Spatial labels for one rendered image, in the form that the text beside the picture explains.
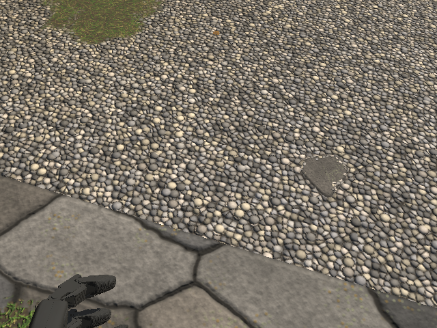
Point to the left robot hand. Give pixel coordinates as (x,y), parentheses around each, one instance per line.
(53,311)

